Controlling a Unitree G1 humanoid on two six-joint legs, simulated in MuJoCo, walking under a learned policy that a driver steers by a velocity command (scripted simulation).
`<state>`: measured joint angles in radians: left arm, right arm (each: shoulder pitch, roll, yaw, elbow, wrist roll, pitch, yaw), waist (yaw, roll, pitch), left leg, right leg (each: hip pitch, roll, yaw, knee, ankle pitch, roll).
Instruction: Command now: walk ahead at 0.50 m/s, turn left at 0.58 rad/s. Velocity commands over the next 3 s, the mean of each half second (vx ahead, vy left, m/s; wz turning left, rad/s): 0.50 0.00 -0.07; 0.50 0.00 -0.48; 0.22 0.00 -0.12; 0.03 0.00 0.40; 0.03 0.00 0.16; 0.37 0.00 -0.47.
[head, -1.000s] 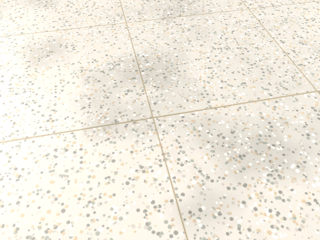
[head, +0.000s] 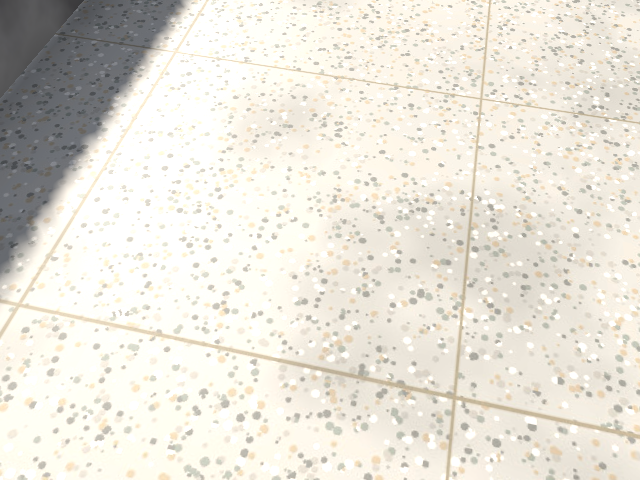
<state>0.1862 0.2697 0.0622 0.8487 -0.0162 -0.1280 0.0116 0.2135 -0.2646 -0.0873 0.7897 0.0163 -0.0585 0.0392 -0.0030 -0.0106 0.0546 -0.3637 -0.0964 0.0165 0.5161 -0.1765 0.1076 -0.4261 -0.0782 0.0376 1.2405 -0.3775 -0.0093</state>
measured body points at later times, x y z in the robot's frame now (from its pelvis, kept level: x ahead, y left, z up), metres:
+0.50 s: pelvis +0.29 -0.06 -0.01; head +0.33 -0.06 +0.44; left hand +0.49 +0.18 -0.11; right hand +0.32 -0.34 -0.14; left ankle +0.10 +0.07 -0.65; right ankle +0.39 -0.14 -0.73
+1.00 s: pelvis +0.58 -0.07 +0.00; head +0.60 -0.07 +0.45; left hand +0.74 +0.17 -0.12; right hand +0.67 -0.38 -0.08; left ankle +0.68 +0.01 -0.73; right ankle +0.41 -0.14 -0.66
